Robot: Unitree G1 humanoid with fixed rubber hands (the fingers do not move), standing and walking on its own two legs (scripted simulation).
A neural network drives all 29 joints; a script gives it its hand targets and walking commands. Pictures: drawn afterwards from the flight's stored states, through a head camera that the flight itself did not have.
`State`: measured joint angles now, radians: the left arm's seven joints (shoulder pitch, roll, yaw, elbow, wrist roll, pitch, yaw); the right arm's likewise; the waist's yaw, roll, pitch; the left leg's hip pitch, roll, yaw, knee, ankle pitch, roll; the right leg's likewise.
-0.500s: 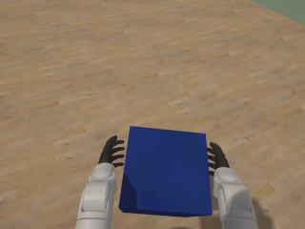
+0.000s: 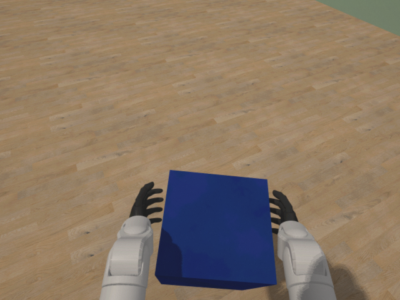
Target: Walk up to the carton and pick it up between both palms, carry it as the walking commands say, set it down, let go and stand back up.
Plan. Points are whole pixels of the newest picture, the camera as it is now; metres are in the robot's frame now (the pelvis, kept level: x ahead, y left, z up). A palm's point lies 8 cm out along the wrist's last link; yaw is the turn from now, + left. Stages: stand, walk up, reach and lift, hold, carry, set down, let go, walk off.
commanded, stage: carry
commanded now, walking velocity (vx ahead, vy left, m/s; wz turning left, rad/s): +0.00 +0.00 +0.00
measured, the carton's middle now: (209, 236) +0.30 +0.02 -0.09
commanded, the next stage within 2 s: none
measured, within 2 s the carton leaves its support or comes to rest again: neither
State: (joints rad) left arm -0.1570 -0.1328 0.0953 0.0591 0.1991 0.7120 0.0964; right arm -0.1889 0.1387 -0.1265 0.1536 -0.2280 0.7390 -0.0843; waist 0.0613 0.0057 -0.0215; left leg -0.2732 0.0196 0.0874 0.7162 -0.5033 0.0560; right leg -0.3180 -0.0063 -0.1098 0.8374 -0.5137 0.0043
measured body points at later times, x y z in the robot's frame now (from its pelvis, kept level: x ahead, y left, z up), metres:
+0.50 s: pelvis +0.25 +0.03 -0.02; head +0.28 +0.03 +0.43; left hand +0.55 +0.18 +0.00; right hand +0.53 -0.12 -0.02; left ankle +0.07 +0.11 -0.67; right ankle +0.20 -0.05 -0.72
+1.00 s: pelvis +0.58 +0.08 -0.03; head +0.62 +0.09 +0.42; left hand +0.89 +0.23 -0.01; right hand +0.87 -0.07 -0.03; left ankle +0.37 +0.14 -0.63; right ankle +0.64 +0.01 -0.72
